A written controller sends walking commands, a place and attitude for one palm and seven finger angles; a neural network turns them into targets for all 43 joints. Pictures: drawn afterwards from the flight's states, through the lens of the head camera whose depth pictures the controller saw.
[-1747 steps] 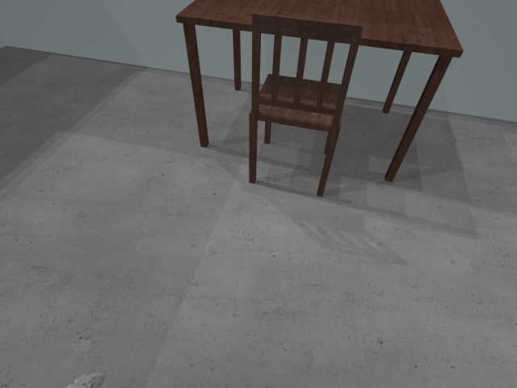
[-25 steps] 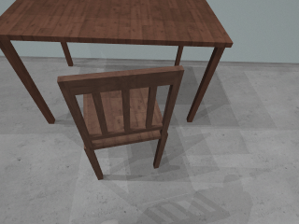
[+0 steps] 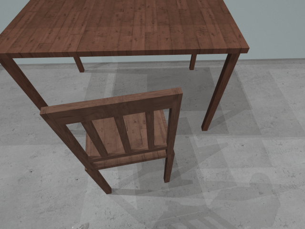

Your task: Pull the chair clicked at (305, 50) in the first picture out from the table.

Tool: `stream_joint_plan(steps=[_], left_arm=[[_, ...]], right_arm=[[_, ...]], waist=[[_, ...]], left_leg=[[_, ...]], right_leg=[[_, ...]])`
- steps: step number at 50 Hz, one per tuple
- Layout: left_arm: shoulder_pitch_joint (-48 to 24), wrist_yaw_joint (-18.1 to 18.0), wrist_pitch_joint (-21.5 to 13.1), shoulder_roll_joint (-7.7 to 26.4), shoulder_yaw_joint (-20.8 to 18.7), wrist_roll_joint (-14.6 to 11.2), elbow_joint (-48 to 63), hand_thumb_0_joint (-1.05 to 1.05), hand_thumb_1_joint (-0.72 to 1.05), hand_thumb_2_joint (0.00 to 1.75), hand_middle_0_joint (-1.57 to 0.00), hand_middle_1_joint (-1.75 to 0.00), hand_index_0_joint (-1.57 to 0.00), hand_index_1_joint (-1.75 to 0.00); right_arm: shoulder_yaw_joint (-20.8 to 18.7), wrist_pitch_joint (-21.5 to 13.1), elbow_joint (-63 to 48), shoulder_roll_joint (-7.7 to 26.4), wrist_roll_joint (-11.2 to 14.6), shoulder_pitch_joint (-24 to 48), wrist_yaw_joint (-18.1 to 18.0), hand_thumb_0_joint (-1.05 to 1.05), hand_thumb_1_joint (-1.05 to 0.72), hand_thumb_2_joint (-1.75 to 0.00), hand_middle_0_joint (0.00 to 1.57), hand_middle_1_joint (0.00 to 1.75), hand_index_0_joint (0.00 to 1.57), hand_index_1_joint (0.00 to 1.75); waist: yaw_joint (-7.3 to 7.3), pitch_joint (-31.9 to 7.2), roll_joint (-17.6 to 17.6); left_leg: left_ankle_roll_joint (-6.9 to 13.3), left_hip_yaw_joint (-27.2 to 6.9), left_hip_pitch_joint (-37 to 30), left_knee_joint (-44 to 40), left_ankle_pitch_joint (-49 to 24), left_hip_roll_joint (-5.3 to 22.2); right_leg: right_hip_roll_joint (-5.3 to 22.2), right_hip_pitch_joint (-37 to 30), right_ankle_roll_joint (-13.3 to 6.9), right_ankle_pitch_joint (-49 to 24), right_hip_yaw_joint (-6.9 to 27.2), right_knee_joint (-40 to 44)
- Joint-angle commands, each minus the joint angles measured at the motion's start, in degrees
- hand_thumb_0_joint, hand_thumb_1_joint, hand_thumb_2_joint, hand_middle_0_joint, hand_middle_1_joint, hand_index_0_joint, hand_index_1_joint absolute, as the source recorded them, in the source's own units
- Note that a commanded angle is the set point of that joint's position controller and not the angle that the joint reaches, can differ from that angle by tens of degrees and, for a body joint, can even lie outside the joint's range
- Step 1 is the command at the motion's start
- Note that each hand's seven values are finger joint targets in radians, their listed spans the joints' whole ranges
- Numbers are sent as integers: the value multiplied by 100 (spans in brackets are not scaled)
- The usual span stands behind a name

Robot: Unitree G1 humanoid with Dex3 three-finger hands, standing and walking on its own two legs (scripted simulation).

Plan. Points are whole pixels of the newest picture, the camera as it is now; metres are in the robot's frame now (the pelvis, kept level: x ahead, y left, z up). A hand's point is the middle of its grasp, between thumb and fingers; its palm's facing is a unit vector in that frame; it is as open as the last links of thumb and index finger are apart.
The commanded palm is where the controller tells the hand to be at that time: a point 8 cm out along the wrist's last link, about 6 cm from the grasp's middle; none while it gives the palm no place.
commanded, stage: come to a stop and stand still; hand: left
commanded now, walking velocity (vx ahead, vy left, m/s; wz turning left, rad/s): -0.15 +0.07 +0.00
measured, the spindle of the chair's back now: (123, 135) +0.42 +0.13 -0.11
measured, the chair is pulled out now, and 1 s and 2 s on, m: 0.20 0.20 0.20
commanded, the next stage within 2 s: look again from close up in 0.82 s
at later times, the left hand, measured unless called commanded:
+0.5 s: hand out of the picture +0.03 +0.26 -0.17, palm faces -0.02 -0.96 -0.29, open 7.4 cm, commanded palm none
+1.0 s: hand out of the picture -0.03 +0.23 -0.17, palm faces -0.02 -0.98 -0.21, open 7.4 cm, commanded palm none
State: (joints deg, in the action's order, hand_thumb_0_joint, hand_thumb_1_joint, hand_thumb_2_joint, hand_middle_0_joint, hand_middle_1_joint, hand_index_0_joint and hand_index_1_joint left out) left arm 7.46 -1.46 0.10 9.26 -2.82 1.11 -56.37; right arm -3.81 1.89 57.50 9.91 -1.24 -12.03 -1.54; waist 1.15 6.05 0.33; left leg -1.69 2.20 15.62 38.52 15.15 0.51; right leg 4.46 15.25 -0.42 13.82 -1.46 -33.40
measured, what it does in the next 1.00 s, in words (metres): steps on the spot: left foot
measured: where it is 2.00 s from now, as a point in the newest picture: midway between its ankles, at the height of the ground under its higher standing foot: outside the picture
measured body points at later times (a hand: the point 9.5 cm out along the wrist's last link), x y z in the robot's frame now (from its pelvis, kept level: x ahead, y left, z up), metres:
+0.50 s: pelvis -0.03 +0.06 -0.02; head -0.04 +0.03 +0.43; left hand +0.03 +0.31 -0.15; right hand +0.05 -0.17 -0.17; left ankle +0.00 +0.15 -0.74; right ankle -0.01 -0.07 -0.74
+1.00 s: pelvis -0.02 +0.06 +0.00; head -0.01 +0.05 +0.45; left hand -0.02 +0.28 -0.15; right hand -0.03 -0.16 -0.16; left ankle +0.00 +0.15 -0.74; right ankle -0.01 -0.07 -0.74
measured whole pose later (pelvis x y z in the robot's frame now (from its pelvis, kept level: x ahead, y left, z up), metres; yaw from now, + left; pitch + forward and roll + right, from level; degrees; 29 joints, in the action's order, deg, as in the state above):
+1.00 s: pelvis -0.02 +0.06 +0.00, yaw -2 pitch +0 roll +1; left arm 19.8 -1.7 0.9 8.0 0.8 1.2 -60.1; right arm 0.3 0.1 59.1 9.7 -0.6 -18.5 -0.6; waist 0.0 0.5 -1.1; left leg 2.7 5.6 12.6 24.6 12.0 -1.5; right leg 1.4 14.4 0.8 12.7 1.5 -27.3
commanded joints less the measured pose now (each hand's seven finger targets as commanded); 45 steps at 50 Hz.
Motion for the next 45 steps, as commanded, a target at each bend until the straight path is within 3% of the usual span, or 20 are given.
stream_joint_plan(steps=[1, 3, 6, 8, 9, 10, 11, 12, 13, 15, 18, 19, 21, 22, 23, 25, 28, 30, 36, 45], left_arm=[[583, -137, 38, 1237, -352, 83, 233, 0, 90, 90, -20, -30, -20, -30], [254, -117, 67, 1283, -399, 88, 376, 0, 90, 90, -20, -30, -20, -30], [171, -127, 56, 1288, -403, 95, 511, 0, 90, 90, -20, -30, -20, -30], [92, -106, 46, 1283, -373, 68, 505, 0, 90, 90, -20, -30, -20, -30], [206, -363, -65, 1290, -241, -12, 631, 0, 90, 90, -20, -30, -20, -30], [388, -314, 4, 1136, -143, -72, 884, 0, 90, 90, -20, -30, -20, -30], [553, -234, 84, 878, -98, -91, 841, 0, 90, 90, -20, -30, -20, -30], [706, -220, 166, 831, -51, -54, 725, 0, 90, 90, -20, -30, -20, -30], [661, -194, 243, 704, -4, -26, 887, 0, 90, 90, -20, -30, -20, -30], [435, -143, 244, 753, 67, -3, 718, 0, 90, 90, -20, -30, -20, -30], [1038, -33, 180, 761, 89, -10, 533, 0, 90, 90, -20, -30, -20, -30], [1215, -46, 108, 799, 100, 9, 480, 0, 90, 90, -20, -30, -20, -30], [756, -45, -17, 1206, 130, 31, 686, 0, 90, 90, -20, -30, -20, -30], [527, -30, 15, 1294, 122, 36, 816, 0, 90, 90, -20, -30, -20, -30], [342, -40, 17, 1254, 91, 30, 874, 0, 90, 90, -20, -30, -20, -30], [305, -57, 51, 1107, 95, 27, 935, 0, 90, 90, -20, -30, -20, -30], [781, -39, 93, 799, 123, -8, 850, 0, 90, 90, -20, -30, -20, -30], [1134, -34, 117, 725, 122, 21, 675, 0, 90, 90, -20, -30, -20, -30], [1344, -13, 36, 604, 162, 3, 375, 0, 90, 90, -20, -30, -20, -30], [1352, -37, -40, 519, 240, -7, -10, 0, 90, 90, -20, -30, -20, -30]], right_arm=[[-253, 108, -365, 601, 8, -67, -62, 0, -90, -90, 20, 30, 20, 30], [-223, 83, -436, 439, 26, -113, 3, 0, -90, -90, 20, 30, 20, 30], [-179, 8, -451, 501, 47, -160, 53, 0, -90, -90, 20, 30, 20, 30], [-160, -65, -303, 521, 32, -471, 76, 0, -90, -90, 20, 30, 20, 30], [-118, -281, -714, 820, 185, -611, 66, 0, -90, -90, 20, 30, 20, 30], [-82, -306, -918, 830, 91, -500, 68, 0, -90, -90, 20, 30, 20, 30], [-132, -282, -1026, 1252, 68, -293, 56, 0, -90, -90, 20, 30, 20, 30], [-141, -169, -1064, 1370, 19, -322, 25, 0, -90, -90, 20, 30, 20, 30], [-53, -123, -1248, 1307, -42, -233, 35, 0, -90, -90, 20, 30, 20, 30], [85, -157, -1169, 943, -44, 123, 4, 0, -90, -90, 20, 30, 20, 30], [139, -138, -1276, 969, -36, 288, 52, 0, -90, -90, 20, 30, 20, 30], [146, -126, -1278, 927, 9, 224, 61, 0, -90, -90, 20, 30, 20, 30], [162, -46, -1233, 665, 72, -333, 93, 0, -90, -90, 20, 30, 20, 30], [138, -29, -1098, 667, 41, -601, 118, 0, -90, -90, 20, 30, 20, 30], [133, -9, -984, 608, 50, -724, 122, 0, -90, -90, 20, 30, 20, 30], [135, -42, -868, 684, 30, -907, 133, 0, -90, -90, 20, 30, 20, 30], [156, -212, -865, 743, -15, -705, 117, 0, -90, -90, 20, 30, 20, 30], [159, -241, -899, 856, -5, -390, 104, 0, -90, -90, 20, 30, 20, 30], [218, -295, -623, 746, 34, -528, 67, 0, -90, -90, 20, 30, 20, 30], [268, -314, -191, 611, 70, -807, 49, 0, -90, -90, 20, 30, 20, 30]], waist=[[-376, -601, 1284], [-162, -639, 761], [-105, -1012, 1682], [57, -1037, 1259], [303, -2598, 8], [130, -2533, -677], [-23, -2323, -2003], [5, -2038, -1825], [-80, -1307, -1326], [-163, -197, -1872], [-466, 65, -698], [-457, -95, -62], [57, -183, 1229], [195, -360, 893], [258, -271, 1173], [288, -113, 1272], [-27, 9, -305], [-246, -38, -645], [-245, -487, -397], [-118, -315, -44]], left_leg=[[7, -580, 1066, 2440, 1803, -259], [-15, -398, 1170, 2094, 1635, -210], [-45, -219, 680, 807, 1097, -93], [-22, -15, -102, -484, 95, -153], [-97, 219, -551, -1284, -695, 46], [177, -287, -1075, -1489, -2138, 354], [672, -1398, -1693, -1291, -4169, 1280], [1175, -1350, -1435, -1138, -4456, 1663], [1366, -1231, -815, -1298, -3613, 1682], [1088, -1017, 555, -1600, -2924, 1210], [882, -860, 1104, -1516, -764, 952], [645, -730, 993, -1218, 49, 706], [212, -104, 268, -473, 949, -11], [211, -93, -444, -337, 788, -71], [232, -99, -698, -380, 757, -59], [283, -228, -810, -752, 520, 113], [502, -1034, 278, -2294, 1314, 696], [602, -1283, 842, -2688, 1798, 865], [530, -950, 221, -2507, 1188, 677], [451, -683, -51, -2283, 764, 574]], right_leg=[[1766, -877, -1297, -4990, 1390, 973], [1528, -1018, -1176, -4536, 968, 875], [1240, -1104, -904, -4120, 786, 715], [1064, -702, -636, -3210, 794, 489], [880, -1853, -300, -4860, 798, -493], [384, -1061, -127, -2792, 284, -1099], [-187, 439, 39, 836, 23, -1471], [-249, 791, 3, 1923, 300, -2017], [-258, 925, 0, 2010, 174, -2163], [-264, 593, -18, 1714, 267, -2025], [-334, -189, -7, 628, -60, -440], [-234, -269, -66, 208, 323, 376], [912, 777, -712, 1191, 1907, 1506], [988, 1357, -845, 2030, 1874, 1764], [772, 1740, -767, 2571, 1757, 1846], [425, 1925, -475, 2451, 1236, 1491], [-185, 822, -166, 1213, 568, 574], [-270, 218, -113, 683, 320, 192], [-154, 25, -167, 378, 505, 658], [9, 141, -188, 315, 742, 1085]])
